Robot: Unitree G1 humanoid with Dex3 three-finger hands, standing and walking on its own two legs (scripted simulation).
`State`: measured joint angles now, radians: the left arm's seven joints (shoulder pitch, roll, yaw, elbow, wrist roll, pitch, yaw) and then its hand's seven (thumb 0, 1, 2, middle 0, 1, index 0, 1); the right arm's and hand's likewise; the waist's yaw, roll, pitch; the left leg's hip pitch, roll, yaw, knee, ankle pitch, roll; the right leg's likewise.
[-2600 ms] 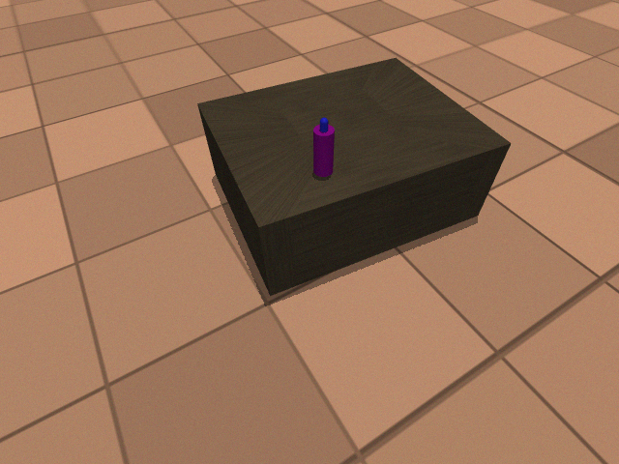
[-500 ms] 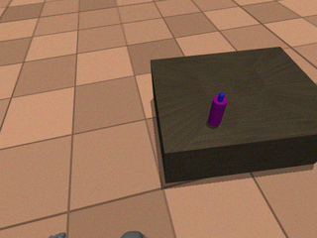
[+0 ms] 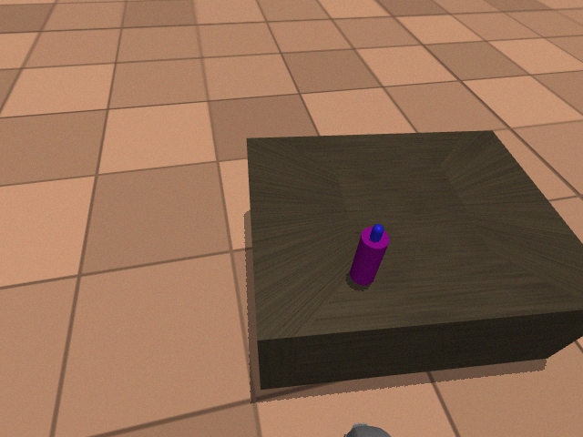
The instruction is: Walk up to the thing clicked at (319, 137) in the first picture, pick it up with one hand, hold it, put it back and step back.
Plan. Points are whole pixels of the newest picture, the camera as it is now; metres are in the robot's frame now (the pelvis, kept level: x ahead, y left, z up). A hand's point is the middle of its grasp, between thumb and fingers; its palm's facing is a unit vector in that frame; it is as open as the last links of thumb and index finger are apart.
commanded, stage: walk up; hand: right
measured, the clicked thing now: (369, 252) +0.58 -0.21 -0.26
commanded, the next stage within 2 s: stand in 1.76 s
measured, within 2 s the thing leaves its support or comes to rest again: neither
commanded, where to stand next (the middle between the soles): +0.11 -0.01 m, yaw +2 degrees
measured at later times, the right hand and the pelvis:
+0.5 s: hand out of the picture +0.15 -0.30 -0.16, palm faces -0.09 +0.92 -0.38, open 7.4 cm; pelvis +0.04 -0.03 -0.01, yaw +4 degrees
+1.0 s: hand (469, 436) +0.16 -0.26 -0.14, palm faces -0.08 +0.94 -0.32, open 7.4 cm; pelvis +0.05 -0.01 +0.01, yaw +3 degrees
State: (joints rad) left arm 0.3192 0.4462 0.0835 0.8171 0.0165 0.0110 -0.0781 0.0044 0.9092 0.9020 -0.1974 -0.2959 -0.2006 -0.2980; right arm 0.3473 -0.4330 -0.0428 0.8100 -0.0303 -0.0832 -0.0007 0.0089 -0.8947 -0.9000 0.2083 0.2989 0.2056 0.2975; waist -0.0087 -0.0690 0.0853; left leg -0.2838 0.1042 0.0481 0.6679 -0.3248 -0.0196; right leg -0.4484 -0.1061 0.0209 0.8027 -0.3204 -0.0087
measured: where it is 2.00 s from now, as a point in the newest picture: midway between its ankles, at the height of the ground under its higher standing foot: outside the picture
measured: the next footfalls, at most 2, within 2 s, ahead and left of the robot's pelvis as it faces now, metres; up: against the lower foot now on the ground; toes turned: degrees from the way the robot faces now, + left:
right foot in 0.04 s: +0.11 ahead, -0.16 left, +0.00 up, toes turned +3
left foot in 0.30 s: +0.10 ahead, +0.09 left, +0.00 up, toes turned +5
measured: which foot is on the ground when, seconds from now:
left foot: down 0.00-0.04, up 0.06-0.28, down 0.30-1.00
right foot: up 0.00-0.02, down 0.04-1.00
